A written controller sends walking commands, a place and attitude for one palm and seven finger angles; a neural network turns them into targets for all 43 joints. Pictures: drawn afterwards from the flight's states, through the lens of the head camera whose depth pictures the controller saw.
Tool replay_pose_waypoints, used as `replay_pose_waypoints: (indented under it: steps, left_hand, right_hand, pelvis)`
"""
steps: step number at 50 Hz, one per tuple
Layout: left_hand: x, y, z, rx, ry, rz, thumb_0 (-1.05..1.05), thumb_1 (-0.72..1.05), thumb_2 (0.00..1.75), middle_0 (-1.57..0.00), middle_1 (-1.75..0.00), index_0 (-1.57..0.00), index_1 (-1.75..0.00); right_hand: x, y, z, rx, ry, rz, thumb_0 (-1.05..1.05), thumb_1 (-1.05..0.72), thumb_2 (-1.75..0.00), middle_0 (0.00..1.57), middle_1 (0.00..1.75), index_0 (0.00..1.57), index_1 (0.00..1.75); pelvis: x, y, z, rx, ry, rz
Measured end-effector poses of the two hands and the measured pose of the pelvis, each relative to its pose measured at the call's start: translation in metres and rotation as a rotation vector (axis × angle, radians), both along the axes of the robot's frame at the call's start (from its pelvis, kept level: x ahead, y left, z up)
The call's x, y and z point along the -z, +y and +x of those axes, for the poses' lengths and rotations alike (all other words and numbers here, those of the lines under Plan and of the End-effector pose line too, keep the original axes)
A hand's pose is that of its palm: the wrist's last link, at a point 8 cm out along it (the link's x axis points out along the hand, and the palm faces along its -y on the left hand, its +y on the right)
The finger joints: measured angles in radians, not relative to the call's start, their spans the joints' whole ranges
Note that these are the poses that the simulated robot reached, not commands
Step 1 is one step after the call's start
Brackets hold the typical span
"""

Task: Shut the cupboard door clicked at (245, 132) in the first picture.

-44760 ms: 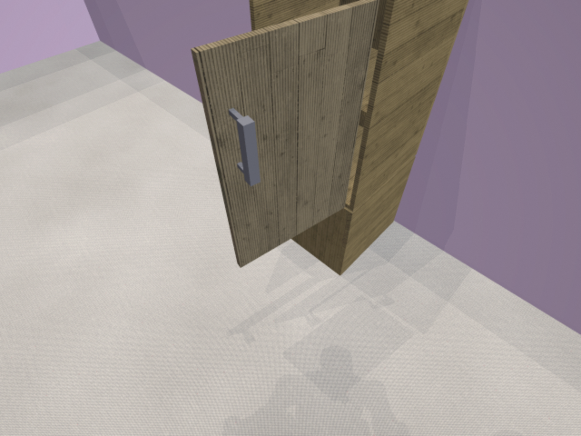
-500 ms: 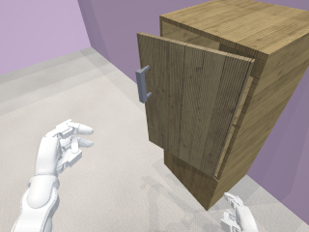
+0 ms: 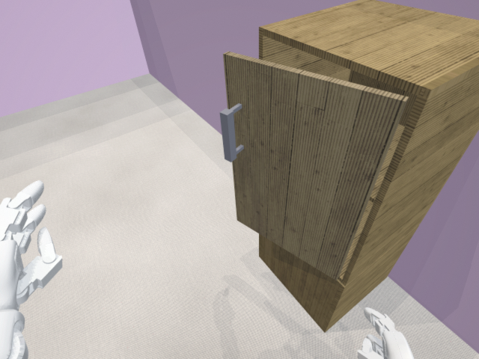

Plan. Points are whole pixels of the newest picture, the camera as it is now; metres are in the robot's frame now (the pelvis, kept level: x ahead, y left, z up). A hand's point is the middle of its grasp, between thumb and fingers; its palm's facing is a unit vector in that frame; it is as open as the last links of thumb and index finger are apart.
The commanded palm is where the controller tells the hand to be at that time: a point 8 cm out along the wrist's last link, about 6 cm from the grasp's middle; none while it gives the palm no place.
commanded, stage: draw the hand back to the body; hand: left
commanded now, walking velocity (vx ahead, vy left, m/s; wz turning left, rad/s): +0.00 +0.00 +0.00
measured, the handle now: (234, 132) +0.62 +0.10 +0.06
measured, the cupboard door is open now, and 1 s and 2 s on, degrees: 17 17 17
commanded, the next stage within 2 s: step back with the hand held close in 0.16 s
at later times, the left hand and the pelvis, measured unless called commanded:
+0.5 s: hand (59, 256) +0.19 +0.26 +0.16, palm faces +0.40 -0.79 -0.47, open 7.4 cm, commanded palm +0.14 +0.30 +0.17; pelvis -0.01 +0.00 +0.00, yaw -1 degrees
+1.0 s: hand (9, 296) +0.13 +0.29 +0.15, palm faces +0.43 -0.77 -0.47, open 7.4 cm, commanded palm +0.07 +0.32 +0.17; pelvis -0.07 +0.03 -0.02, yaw -1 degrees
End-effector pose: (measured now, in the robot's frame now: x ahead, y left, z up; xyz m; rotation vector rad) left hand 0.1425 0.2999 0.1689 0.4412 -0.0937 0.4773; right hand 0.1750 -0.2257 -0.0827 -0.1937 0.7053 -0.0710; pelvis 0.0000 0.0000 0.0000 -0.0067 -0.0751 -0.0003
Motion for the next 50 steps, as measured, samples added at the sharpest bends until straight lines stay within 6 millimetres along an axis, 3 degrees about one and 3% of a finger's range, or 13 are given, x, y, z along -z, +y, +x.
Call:
replay_pose_waypoints:
  steps: [13,30,41,50]
  left_hand:
    - [-0.006,-0.007,0.006,0.048,-0.017,0.020,0.01,0.89,0.90,-0.21,-0.30,-0.21,-0.30]
    - [-0.003,0.006,0.004,0.099,0.024,0.105,0.01,0.89,0.90,-0.21,-0.30,-0.21,-0.30]
    - [0.000,0.021,-0.023,0.123,-0.032,0.126,0.01,0.89,0.90,-0.21,-0.30,-0.21,-0.30]
    - [-0.003,0.030,-0.050,0.101,-0.114,0.167,0.01,0.89,0.90,-0.21,-0.30,-0.21,-0.30]
  right_hand:
    - [-0.005,0.003,-0.002,0.008,-0.028,0.021,0.01,-0.90,-0.90,0.20,0.30,0.20,0.30]
    - [0.005,-0.016,-0.030,0.136,0.072,-0.035,0.01,-0.90,-0.90,0.20,0.30,0.20,0.30]
    - [-0.004,-0.002,-0.064,0.134,0.064,-0.083,0.01,-0.90,-0.90,0.20,0.30,0.20,0.30]
    - [0.003,0.010,-0.093,0.099,0.057,-0.092,0.01,-0.90,-0.90,0.20,0.30,0.20,0.30]
  pelvis:
    - [0.000,-0.004,-0.001,0.014,-0.005,-0.002]
    - [0.006,0.010,-0.014,0.019,0.083,-0.006]
    - [0.011,0.022,-0.044,0.024,0.093,-0.018]
    - [0.018,0.026,-0.069,0.013,0.082,-0.028]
